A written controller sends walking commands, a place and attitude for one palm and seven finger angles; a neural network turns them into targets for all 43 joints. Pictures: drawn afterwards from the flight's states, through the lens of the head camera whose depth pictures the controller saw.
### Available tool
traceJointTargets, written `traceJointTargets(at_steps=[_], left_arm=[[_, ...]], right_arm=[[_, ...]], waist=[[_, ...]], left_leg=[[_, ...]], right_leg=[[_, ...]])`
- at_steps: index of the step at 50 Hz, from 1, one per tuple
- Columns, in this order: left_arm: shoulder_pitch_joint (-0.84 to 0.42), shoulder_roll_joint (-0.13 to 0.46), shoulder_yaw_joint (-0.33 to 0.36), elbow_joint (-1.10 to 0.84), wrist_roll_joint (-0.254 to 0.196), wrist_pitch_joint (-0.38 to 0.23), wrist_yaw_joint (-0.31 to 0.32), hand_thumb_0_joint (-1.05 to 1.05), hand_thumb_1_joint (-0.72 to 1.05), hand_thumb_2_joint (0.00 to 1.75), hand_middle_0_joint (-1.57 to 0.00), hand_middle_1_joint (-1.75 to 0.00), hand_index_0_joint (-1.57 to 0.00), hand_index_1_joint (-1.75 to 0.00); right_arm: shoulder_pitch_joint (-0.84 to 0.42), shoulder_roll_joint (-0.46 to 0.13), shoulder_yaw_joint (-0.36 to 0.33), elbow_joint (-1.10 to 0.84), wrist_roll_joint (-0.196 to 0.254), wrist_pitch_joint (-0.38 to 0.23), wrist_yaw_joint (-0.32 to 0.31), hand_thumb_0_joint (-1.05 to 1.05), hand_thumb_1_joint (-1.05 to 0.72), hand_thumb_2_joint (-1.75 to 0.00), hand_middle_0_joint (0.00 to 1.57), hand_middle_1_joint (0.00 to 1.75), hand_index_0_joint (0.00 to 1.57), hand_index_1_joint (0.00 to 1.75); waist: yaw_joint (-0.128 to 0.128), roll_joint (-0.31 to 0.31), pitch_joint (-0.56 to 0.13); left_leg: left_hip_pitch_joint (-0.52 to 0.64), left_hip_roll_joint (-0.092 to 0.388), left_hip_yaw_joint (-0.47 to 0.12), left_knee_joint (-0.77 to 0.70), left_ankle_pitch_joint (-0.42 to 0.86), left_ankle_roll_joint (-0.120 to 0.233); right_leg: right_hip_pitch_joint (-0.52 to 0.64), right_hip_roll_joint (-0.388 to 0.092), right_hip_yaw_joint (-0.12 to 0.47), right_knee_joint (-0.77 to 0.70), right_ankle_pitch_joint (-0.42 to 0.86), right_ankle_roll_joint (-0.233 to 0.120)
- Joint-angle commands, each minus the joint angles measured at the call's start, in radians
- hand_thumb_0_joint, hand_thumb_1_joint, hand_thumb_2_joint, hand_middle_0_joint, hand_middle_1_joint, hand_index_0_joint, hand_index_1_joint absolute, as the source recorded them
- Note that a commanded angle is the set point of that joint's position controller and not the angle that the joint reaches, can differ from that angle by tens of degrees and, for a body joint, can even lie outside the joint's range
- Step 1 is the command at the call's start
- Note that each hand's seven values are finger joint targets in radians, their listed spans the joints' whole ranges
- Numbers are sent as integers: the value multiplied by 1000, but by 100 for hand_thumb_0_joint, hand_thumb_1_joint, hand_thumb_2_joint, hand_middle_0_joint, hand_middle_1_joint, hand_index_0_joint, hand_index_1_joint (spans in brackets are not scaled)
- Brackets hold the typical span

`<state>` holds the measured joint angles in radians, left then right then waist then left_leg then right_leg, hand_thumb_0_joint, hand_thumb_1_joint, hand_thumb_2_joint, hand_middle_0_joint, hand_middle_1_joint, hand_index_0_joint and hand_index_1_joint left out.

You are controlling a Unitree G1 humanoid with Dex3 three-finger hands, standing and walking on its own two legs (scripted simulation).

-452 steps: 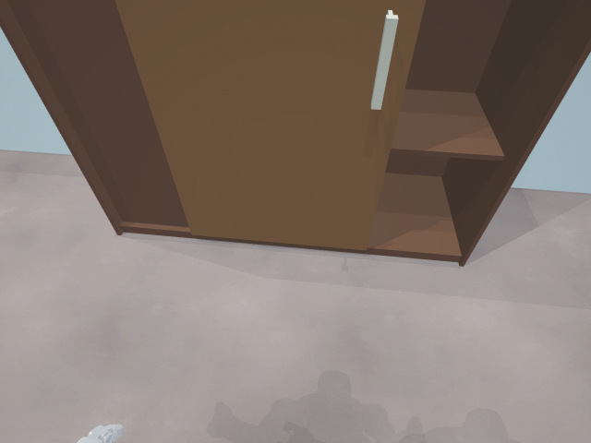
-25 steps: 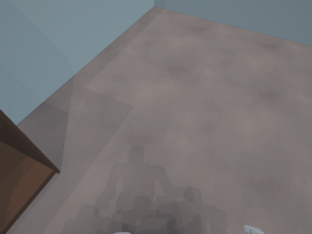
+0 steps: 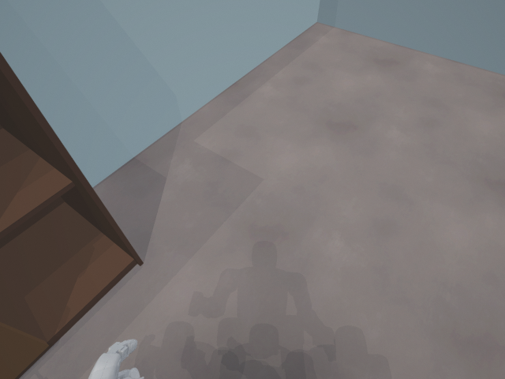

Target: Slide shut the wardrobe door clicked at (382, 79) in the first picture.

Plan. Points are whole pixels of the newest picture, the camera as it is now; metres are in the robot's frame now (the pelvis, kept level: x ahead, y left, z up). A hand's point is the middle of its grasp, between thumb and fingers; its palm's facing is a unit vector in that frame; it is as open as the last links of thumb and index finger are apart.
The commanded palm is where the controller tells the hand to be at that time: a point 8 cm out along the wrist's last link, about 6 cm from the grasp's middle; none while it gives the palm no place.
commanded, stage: turn to face it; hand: left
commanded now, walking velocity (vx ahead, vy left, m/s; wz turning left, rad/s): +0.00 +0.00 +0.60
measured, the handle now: out of the picture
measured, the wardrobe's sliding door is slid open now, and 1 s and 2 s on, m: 0.40 0.40 0.40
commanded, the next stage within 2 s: take the last steps up to it in 1.36 s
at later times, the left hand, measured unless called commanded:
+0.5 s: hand out of the picture -0.06 +0.20 -0.16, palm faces +0.35 -0.90 -0.27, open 7.4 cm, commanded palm none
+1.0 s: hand out of the picture -0.03 +0.26 -0.14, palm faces +0.57 -0.78 -0.26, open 7.4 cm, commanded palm none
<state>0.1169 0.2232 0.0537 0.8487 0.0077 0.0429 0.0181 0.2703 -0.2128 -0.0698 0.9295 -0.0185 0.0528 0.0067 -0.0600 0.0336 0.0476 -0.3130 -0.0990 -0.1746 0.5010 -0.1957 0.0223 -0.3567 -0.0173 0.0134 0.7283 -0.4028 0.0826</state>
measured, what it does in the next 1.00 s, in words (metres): steps on the spot, turning left: right foot, then left foot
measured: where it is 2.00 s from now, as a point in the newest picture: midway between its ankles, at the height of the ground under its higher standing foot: outside the picture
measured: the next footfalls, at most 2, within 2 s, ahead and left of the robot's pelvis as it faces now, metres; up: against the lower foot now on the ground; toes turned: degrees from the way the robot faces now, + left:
right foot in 0.04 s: +0.04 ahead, -0.13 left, +0.00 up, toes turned +2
left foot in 0.56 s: -0.04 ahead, +0.12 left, +0.00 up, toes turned +26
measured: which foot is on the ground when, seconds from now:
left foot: down 0.00-0.04, up 0.06-0.54, down 0.56-1.00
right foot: up 0.00-0.02, down 0.04-0.56, up 0.58-1.00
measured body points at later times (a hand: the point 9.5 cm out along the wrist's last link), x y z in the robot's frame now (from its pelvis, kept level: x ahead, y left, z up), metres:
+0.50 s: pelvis -0.02 -0.01 +0.00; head +0.02 +0.00 +0.45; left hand -0.07 +0.24 -0.14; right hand +0.15 -0.24 -0.14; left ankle -0.07 +0.12 -0.70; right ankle +0.00 -0.13 -0.74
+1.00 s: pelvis -0.03 +0.02 +0.00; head -0.01 +0.04 +0.45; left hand -0.06 +0.31 -0.12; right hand +0.15 -0.16 -0.14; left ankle -0.07 +0.10 -0.74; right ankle +0.07 -0.11 -0.69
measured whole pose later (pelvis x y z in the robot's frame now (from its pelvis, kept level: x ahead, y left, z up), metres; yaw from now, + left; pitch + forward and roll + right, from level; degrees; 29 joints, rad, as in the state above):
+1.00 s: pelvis -0.03 +0.02 +0.00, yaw +36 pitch +0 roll -1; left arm 0.11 0.24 0.05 0.86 0.01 0.05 0.02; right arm 0.25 -0.20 -0.05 0.93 -0.02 0.04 0.00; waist -0.05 0.01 0.05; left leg -0.25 -0.09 -0.15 0.48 -0.22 0.05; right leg -0.42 -0.04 0.02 0.88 -0.43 0.09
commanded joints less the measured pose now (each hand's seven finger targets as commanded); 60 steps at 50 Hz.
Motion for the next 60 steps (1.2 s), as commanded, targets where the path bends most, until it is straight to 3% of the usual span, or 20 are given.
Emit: traceJointTargets(at_steps=[1, 2, 3, 4, 6, 9, 22, 25, 26, 27, 28, 29, 35, 46, 52, 54, 55, 56, 57, 60], left_arm=[[143, 151, 43, -48, -7, -46, 21, 0, 90, 90, -20, -30, -20, -30], [146, 242, 61, -52, 10, -53, 28, 0, 90, 90, -20, -30, -20, -30], [131, 264, 60, -66, 11, -46, 29, 0, 90, 90, -20, -30, -20, -30], [82, 216, 51, -78, 8, -44, 32, 0, 90, 90, -20, -30, -20, -30], [-10, 158, 34, -85, 4, -46, 24, 0, 90, 90, -20, -30, -20, -30], [22, 125, 23, -72, 6, -55, 18, 0, 90, 90, -20, -30, -20, -30], [179, 204, 50, -7, 24, -41, 14, 0, 90, 90, -20, -30, -20, -30], [162, 214, 57, 3, 19, -33, 9, 0, 90, 90, -20, -30, -20, -30], [163, 205, 57, 3, 10, -28, 6, 0, 90, 90, -20, -30, -20, -30], [171, 166, 51, -13, 2, -22, 2, 0, 90, 90, -20, -30, -20, -30], [116, 101, 26, -60, 2, -19, -3, 0, 90, 90, -20, -30, -20, -30], [65, 126, 26, -73, 9, -10, 3, 0, 90, 90, -20, -30, -20, -30], [92, 135, 36, -8, 8, -10, -7, 0, 90, 90, -20, -30, -20, -30], [-44, 114, 28, -75, 0, -17, 6, 0, 90, 90, -20, -30, -20, -30], [44, 104, 25, -64, -12, -30, 14, 0, 90, 90, -20, -30, -20, -30], [112, 158, 36, -50, -6, -48, 21, 0, 90, 90, -20, -30, -20, -30], [122, 244, 53, -52, 9, -54, 28, 0, 90, 90, -20, -30, -20, -30], [135, 257, 49, -59, 7, -46, 26, 0, 90, 90, -20, -30, -20, -30], [84, 227, 41, -77, 7, -40, 25, 0, 90, 90, -20, -30, -20, -30], [-18, 138, 25, -85, 3, -46, 20, 0, 90, 90, -20, -30, -20, -30]], right_arm=[[-37, -156, -50, -91, 11, -26, -8, 0, -90, -90, 20, 30, 20, 30], [-12, -85, -40, -106, 19, -28, -6, 0, -90, -90, 20, 30, 20, 30], [-27, -132, -52, -117, 4, -24, -9, 0, -90, -90, 20, 30, 20, 30], [-29, -147, -59, -102, -5, -12, -5, 0, -90, -90, 20, 30, 20, 30], [-5, -130, -59, -58, -9, 6, 9, 0, -90, -90, 20, 30, 20, 30], [14, -110, -50, -43, -7, 10, 21, 0, -90, -90, 20, 30, 20, 30], [-183, -95, -15, -100, 8, -5, 23, 0, -90, -90, 20, 30, 20, 30], [-115, -107, -14, -93, 8, -20, 18, 0, -90, -90, 20, 30, 20, 30], [-71, -136, -21, -82, 5, -27, 19, 0, -90, -90, 20, 30, 20, 30], [-8, -231, -45, -75, 1, -38, 14, 0, -90, -90, 20, 30, 20, 30], [57, -333, -68, -72, 6, -38, 7, 0, -90, -90, 20, 30, 20, 30], [93, -337, -67, -44, 5, -32, 1, 0, -90, -90, 20, 30, 20, 30], [-99, -211, -24, -93, 2, -44, -19, 0, -90, -90, 20, 30, 20, 30], [8, -213, -40, -65, -6, -35, -19, 0, -90, -90, 20, 30, 20, 30], [-34, -204, -43, -74, -4, -25, -20, 0, -90, -90, 20, 30, 20, 30], [-24, -150, -35, -74, 11, -27, -11, 0, -90, -90, 20, 30, 20, 30], [4, -77, -26, -88, 18, -30, -12, 0, -90, -90, 20, 30, 20, 30], [-7, -133, -41, -95, 3, -23, -17, 0, -90, -90, 20, 30, 20, 30], [7, -129, -47, -89, -3, -15, -10, 0, -90, -90, 20, 30, 20, 30], [28, -122, -45, -37, -10, 8, 8, 0, -90, -90, 20, 30, 20, 30]], waist=[[91, 6, -174], [94, -300, -174], [92, -281, -144], [66, -181, -84], [20, -188, 4], [22, -206, 14], [110, -264, -50], [73, -235, -104], [48, -165, -137], [9, 59, -192], [-28, 297, -192], [-41, 197, -194], [49, 108, -69], [7, 115, -73], [59, 116, -111], [92, -25, -143], [92, -321, -157], [93, -265, -131], [62, -152, -88], [14, -194, 9]], left_leg=[[-108, 161, -220, 39, 127, 41], [-319, 20, -4, 260, -249, -50], [-306, 14, 61, 481, -402, -70], [-280, 53, 34, 614, -348, -62], [-278, 90, 76, 723, -231, -75], [-286, 104, 125, 746, -134, -98], [-129, 129, 257, 311, -253, -91], [18, 111, 284, 81, -134, -69], [148, 114, 264, -60, 2, -57], [340, 268, 48, -126, 198, 8], [407, 495, -239, -134, 594, 121], [380, 537, -216, -107, 640, 197], [183, 310, -41, -139, 472, 123], [220, 302, -247, -132, 397, 175], [72, 244, -284, -53, 419, 135], [-120, 159, -211, 66, 147, 45], [-301, 17, 1, 294, -290, -39], [-269, 11, 45, 499, -417, -52], [-243, 31, 38, 631, -361, -48], [-238, 88, 79, 746, -201, -61]], right_leg=[[373, -80, 63, -402, 207, -34], [499, -371, 342, -480, 225, -136], [330, -512, 401, -472, 317, -234], [208, -460, 314, -477, 248, -252], [123, -336, 170, -479, 196, -201], [164, -267, 10, -440, 336, -162], [278, -366, -94, -334, 564, -213], [261, -358, -162, -213, 563, -160], [194, -333, -197, -100, 508, -113], [-8, -246, -231, 104, 253, -46], [-247, -126, -187, 301, -281, 19], [-263, -132, -87, 403, -277, 2], [-207, -104, -29, 455, 18, 15], [-177, -43, 11, 202, -34, 15], [120, 17, -6, -133, 83, -14], [392, -96, 84, -389, 246, -35], [500, -378, 358, -441, 327, -135], [323, -487, 393, -447, 395, -233], [211, -436, 305, -453, 327, -256], [108, -283, 130, -466, 223, -194]])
